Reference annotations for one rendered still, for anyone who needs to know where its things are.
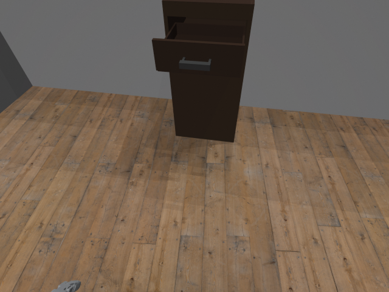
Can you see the drawer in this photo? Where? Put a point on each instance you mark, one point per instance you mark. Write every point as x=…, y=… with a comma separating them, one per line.
x=224, y=44

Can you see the handle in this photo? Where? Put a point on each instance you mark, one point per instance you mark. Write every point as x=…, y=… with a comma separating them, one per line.
x=195, y=65

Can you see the cabinet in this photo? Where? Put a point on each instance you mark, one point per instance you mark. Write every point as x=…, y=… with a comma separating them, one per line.
x=206, y=106

